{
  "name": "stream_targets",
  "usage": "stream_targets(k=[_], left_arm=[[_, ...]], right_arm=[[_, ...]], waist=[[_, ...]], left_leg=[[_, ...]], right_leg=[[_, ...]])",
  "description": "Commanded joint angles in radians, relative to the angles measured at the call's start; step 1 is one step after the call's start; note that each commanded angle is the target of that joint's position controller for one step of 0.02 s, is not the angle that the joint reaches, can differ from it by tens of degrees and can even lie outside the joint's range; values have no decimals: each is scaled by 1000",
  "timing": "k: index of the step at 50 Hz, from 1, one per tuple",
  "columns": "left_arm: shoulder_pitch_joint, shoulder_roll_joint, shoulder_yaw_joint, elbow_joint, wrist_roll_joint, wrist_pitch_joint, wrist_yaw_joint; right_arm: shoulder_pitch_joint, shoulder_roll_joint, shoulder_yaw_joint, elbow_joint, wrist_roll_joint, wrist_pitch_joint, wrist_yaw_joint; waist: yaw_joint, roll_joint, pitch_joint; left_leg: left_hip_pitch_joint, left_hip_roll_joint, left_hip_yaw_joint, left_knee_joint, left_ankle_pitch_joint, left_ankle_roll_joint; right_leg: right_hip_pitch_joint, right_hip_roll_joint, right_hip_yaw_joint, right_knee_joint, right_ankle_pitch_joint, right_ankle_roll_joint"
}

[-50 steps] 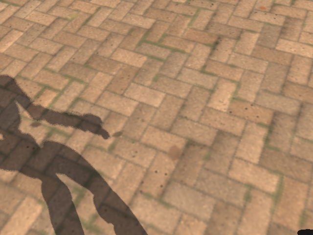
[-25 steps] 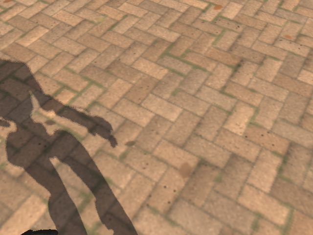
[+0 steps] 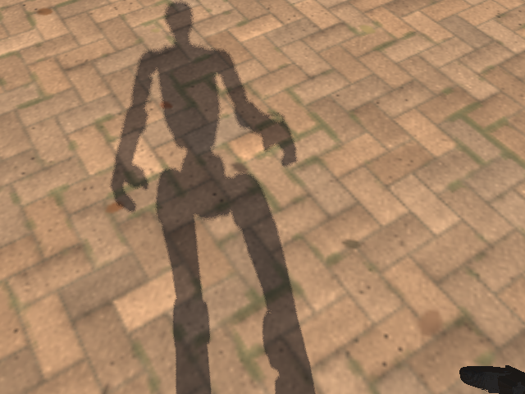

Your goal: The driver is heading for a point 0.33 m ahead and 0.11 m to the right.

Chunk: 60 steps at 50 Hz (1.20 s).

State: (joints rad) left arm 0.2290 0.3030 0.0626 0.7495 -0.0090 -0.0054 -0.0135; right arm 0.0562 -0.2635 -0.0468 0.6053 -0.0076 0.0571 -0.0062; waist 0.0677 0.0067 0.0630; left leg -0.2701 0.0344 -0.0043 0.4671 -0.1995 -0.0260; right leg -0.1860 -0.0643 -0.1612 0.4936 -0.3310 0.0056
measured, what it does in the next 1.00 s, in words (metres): walks ahead, turning right: right foot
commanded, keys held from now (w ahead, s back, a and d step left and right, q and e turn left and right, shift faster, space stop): e+shift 0.52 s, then w+e+shift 0.06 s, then w+q+shift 0.28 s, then shift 0.14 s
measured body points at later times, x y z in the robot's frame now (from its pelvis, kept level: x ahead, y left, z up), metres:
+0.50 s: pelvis -0.01 -0.03 -0.01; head +0.03 -0.08 +0.44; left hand +0.23 +0.20 -0.08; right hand +0.06 -0.36 -0.12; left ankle +0.00 +0.13 -0.66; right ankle -0.02 -0.11 -0.74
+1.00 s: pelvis +0.18 -0.07 +0.00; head +0.20 -0.08 +0.44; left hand +0.34 +0.17 -0.12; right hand +0.23 -0.38 -0.10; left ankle +0.39 -0.01 -0.70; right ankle -0.02 -0.11 -0.74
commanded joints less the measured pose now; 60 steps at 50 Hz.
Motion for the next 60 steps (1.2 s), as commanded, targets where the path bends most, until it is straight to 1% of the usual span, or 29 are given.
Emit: stream_targets(k=[1, 2, 4, 5, 9, 13, 18, 19, 20, 21, 22, 23, 25, 26, 28, 30, 35, 43, 47, 49, 51, 52, 53, 54, 55, 56, 57, 58, 60], left_arm=[[14, 45, -13, -57, 14, -31, -18], [-41, 128, 7, -68, -5, -19, -9], [-25, 173, 43, -52, -28, 12, 12], [17, 163, 49, -43, -26, 34, 23], [24, 92, 44, -69, -17, 75, 46], [-42, 53, 28, -144, -7, 73, 11], [26, 89, 54, -172, -14, 95, -10], [65, 106, 66, -163, -10, 94, -1], [132, 188, 98, -150, -8, 86, 17], [144, 343, 130, -175, 2, 70, 30], [161, 306, 113, -191, 36, 30, 12], [123, 277, 101, -189, 31, 3, 7], [13, 216, 83, -200, -15, -2, 26], [-34, 192, 71, -217, -19, 7, 38], [11, 172, 63, -221, -21, 7, 48], [30, 177, 56, -218, -15, -7, 49], [99, 166, 36, -169, 6, -47, 41], [115, 163, 27, -123, 19, -85, 26], [97, 159, 25, -86, 11, -72, 16], [108, 182, 33, -64, -4, -63, 14], [93, 198, 37, -47, -13, -53, 17], [84, 184, 32, -42, -13, -48, 20], [115, 144, 17, -42, 2, -55, 23], [240, 25, -18, -57, 46, -66, 14], [329, 57, -25, -9, 4, -77, 8], [198, 162, 5, -18, -35, -77, 7], [109, 154, 1, -58, -34, -70, 13], [63, 136, -5, -59, -12, -60, 24], [100, 124, 0, -47, 0, -26, 35]], right_arm=[[116, -194, -52, -19, -28, -5, -27], [82, -181, -55, -30, -22, -12, -19], [70, -209, -68, -13, -17, -25, -28], [26, -188, -64, -11, -6, -33, -30], [-57, -109, -47, 3, -16, -46, -40], [-42, -154, -66, 27, -10, -46, -39], [-54, -195, -86, 46, 31, -49, -8], [-29, -173, -84, 64, 39, -47, -2], [23, -135, -78, 83, 26, -45, 5], [-55, -84, -56, 4, -19, -48, -1], [-130, -112, -60, -17, -17, -51, -11], [-142, -129, -65, -22, 8, -55, -16], [-106, -150, -74, 3, 3, -65, -31], [-85, -163, -80, 13, -5, -66, -33], [-24, -154, -79, 39, 4, -81, -7], [-29, -148, -75, 48, 18, -95, 10], [-53, -123, -52, 67, 21, -126, 27], [-22, -127, -37, 31, 48, -143, 48], [-43, -73, -5, 9, 22, -157, 77], [-33, -84, -5, -2, 21, -161, 87], [90, -135, -29, 22, 14, -157, 79], [239, -174, -52, 66, 9, -154, 66], [346, -222, -67, 87, 10, -146, 48], [397, -332, -76, 82, -10, -136, 29], [435, -289, -59, 63, -12, -131, 32], [381, -251, -54, 56, -2, -123, 35], [295, -219, -44, 63, 13, -121, 33], [228, -176, -29, 59, 13, -121, 30], [157, -137, -15, 57, -9, -125, 29]], waist=[[-71, 194, -305], [-101, 152, -245], [-107, 165, -175], [-76, 164, -139], [-42, 157, -79], [-69, 131, -109], [-22, 114, -131], [-6, 69, -131], [7, -117, -127], [-4, -419, -101], [42, -264, -231], [20, -180, -201], [-43, -81, -133], [-69, -92, -136], [-66, -89, -196], [-57, -126, -150], [3, -184, -79], [19, -110, 36], [16, -53, 82], [5, -73, 64], [-74, -98, -27], [-151, -83, -120], [-198, -56, -208], [-121, 244, -371], [-151, 262, -622], [-193, 123, -544], [-153, 93, -368], [-126, 24, -256], [-61, 63, -197]], left_leg=[[439, 341, -233, 7, 780, 267], [374, 313, -216, -33, 674, 299], [299, 310, -165, -88, 592, 298], [217, 305, -116, -113, 532, 281], [100, 271, 32, -178, 297, 239], [148, 307, 90, -154, 301, 233], [150, 343, 143, -30, 279, 154], [103, 303, 182, 64, 199, 103], [-31, 201, 251, 294, 22, 26], [-409, 10, 235, 624, -478, -80], [-450, -32, -12, 796, -540, -69], [-483, -18, -62, 826, -460, -40], [-494, 14, -100, 739, -268, -9], [-439, 10, -103, 707, -206, -10], [-393, -11, -95, 622, -83, -10], [-428, -20, -74, 505, -31, -21], [-418, 20, -21, 312, 108, -38], [-674, 46, -88, 349, 163, -4], [-483, 47, 5, 184, 210, 18], [-343, 17, 44, 138, 209, 41], [-172, -48, 74, 97, 192, 76], [17, -93, 99, 70, 239, 103], [249, -41, 39, 94, 401, 126], [593, 254, -322, 172, 777, 264], [710, 430, -684, 43, 704, 429], [600, 358, -557, -20, 576, 371], [452, 309, -424, -44, 485, 317], [290, 272, -351, -78, 482, 295], [68, 222, -253, -144, 518, 285]], right_leg=[[-234, -31, 128, 141, -249, 34], [-271, -12, 132, 267, -288, 55], [-387, 0, 163, 578, -321, 78], [-375, -8, 185, 639, -282, 87], [-366, -28, 151, 635, -97, 111], [-294, -58, 117, 404, -49, 77], [-146, -14, 43, 180, 14, -8], [-61, 16, 50, 89, 98, -41], [82, -20, 188, -34, 425, -106], [229, -258, 650, -105, 730, -299], [220, -321, 769, -155, 612, -401], [205, -295, 693, -172, 501, -372], [154, -211, 584, -164, 375, -269], [106, -177, 543, -162, 390, -243], [113, -128, 558, -231, -69, -234], [122, -141, 594, -295, -268, -234], [135, -151, 491, -332, -190, -209], [269, -249, 359, -395, -103, -198], [157, -183, 188, -366, 219, -187], [120, -185, 175, -326, 392, -180], [167, -169, 155, -168, 765, -144], [146, -124, 121, 11, 896, -106], [18, -79, 99, 217, 779, -52], [-270, 67, 86, 653, -67, 29], [-366, 178, 302, 940, -388, 60], [-403, 110, 342, 965, -315, 48], [-462, 47, 271, 886, -242, 34], [-448, 4, 244, 815, -177, 33], [-285, -29, 247, 730, -102, 33]])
